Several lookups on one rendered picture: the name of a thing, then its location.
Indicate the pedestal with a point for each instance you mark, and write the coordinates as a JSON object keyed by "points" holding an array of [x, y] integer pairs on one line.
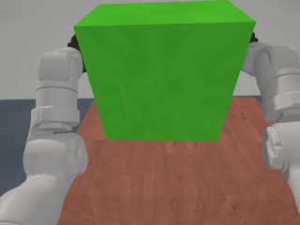
{"points": [[152, 182]]}

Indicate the carton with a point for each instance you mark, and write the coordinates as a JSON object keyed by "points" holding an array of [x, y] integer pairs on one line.
{"points": [[164, 71]]}

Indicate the robot right upper arm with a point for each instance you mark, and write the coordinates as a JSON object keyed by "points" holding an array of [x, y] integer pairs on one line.
{"points": [[281, 151]]}

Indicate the left robot forearm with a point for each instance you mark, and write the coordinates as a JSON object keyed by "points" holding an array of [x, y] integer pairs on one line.
{"points": [[56, 93]]}

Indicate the robot left hand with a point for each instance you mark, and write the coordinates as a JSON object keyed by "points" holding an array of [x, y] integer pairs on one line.
{"points": [[74, 44]]}

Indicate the robot left upper arm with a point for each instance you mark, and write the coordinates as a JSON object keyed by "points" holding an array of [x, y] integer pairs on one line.
{"points": [[51, 163]]}

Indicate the right robot forearm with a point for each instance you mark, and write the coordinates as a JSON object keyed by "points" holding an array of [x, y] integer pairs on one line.
{"points": [[277, 72]]}

